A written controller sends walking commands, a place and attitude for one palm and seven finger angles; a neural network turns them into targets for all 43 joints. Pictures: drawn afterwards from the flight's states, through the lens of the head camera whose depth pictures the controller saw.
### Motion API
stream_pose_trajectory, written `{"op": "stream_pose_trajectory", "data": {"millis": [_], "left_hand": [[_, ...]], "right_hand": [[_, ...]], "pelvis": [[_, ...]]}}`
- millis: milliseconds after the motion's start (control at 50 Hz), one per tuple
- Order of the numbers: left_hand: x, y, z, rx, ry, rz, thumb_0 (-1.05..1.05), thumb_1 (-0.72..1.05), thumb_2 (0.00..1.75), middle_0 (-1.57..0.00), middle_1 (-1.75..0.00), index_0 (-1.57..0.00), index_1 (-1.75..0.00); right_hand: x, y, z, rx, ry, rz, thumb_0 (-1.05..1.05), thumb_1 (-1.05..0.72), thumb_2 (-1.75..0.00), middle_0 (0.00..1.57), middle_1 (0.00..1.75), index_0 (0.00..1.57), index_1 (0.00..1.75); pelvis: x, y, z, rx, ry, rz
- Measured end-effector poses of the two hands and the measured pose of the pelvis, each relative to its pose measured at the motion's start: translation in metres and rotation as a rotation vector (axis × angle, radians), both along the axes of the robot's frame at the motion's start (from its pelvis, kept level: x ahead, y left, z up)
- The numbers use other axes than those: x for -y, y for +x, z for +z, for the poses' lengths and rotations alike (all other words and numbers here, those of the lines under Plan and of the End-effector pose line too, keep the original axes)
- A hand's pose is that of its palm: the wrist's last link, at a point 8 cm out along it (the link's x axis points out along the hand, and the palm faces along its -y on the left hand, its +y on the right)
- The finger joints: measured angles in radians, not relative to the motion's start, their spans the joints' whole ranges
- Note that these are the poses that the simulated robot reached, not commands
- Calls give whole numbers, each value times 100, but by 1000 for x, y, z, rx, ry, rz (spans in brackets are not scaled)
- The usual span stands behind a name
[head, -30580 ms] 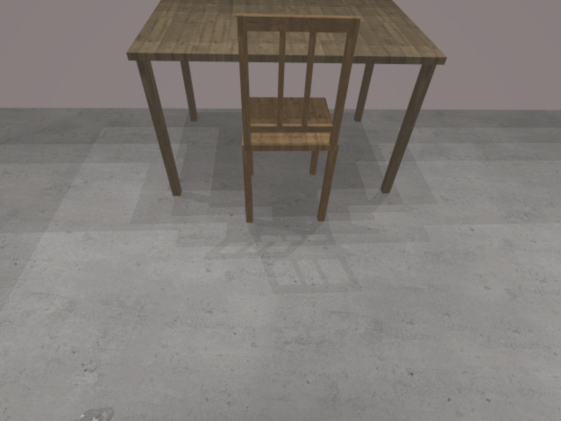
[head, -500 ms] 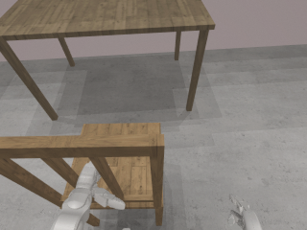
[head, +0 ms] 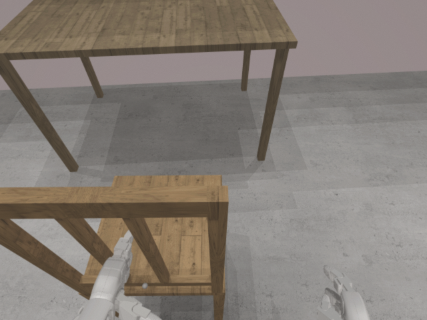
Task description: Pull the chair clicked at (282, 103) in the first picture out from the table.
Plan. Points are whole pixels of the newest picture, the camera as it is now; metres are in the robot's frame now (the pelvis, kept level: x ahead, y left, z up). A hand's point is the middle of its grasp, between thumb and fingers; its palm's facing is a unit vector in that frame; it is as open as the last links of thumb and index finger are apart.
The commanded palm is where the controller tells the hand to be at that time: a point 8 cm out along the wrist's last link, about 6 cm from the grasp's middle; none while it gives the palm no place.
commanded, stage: draw the fingers out of the gap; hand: left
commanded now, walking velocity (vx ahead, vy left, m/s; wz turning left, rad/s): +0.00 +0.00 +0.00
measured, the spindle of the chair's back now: (102, 253) +0.26 +0.22 -0.02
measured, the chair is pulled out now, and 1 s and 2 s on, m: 0.61 0.61 0.59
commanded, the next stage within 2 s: draw the hand back to the body in 0.44 s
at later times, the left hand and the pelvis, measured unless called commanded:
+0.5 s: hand out of the picture +0.13 +0.12 -0.02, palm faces -0.07 -0.99 -0.15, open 17.5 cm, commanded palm +0.10 +0.18 +0.00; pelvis -0.02 +0.00 -0.01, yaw +1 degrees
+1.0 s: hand out of the picture +0.14 +0.17 +0.07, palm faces +0.05 -0.99 -0.11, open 17.4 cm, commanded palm +0.10 +0.23 +0.08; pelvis -0.03 +0.00 -0.03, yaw +1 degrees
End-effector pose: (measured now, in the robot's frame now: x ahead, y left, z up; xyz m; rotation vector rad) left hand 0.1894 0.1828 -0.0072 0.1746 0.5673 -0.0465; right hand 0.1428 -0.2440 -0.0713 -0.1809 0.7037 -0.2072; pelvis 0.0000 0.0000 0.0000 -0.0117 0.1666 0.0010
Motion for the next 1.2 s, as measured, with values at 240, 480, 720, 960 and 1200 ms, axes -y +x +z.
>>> {"op": "stream_pose_trajectory", "data": {"millis": [240,480,720,960,1200], "left_hand": [[-1,-41,3,12,5,14,-1,-53,20,-2,-1,0,0],[6,-71,6,0,-2,24,-1,-53,20,-1,0,0,0],[-10,-82,36,281,-119,150,-1,-54,20,-1,0,-1,0],[-32,-77,68,519,-64,59,-1,-54,20,0,0,-1,-1],[-60,-69,118,482,170,164,-1,-38,28,-2,-4,-4,-4]], "right_hand": [[-14,11,1,77,5,37,1,-90,-90,20,30,20,30],[-23,12,2,121,15,37,1,-90,-90,20,30,20,30],[-23,14,-6,143,-4,49,1,-90,-90,20,30,20,30],[-32,2,-32,90,64,50,1,-90,-90,20,30,20,30],[-28,9,9,128,37,19,1,-90,-90,20,30,20,30]], "pelvis": [[-3,-10,-8,0,-10,20],[-5,-15,-14,0,-13,21],[-4,-21,-25,-16,-31,30],[-2,-34,-34,-9,-35,23],[-2,-21,2,95,-22,4]]}}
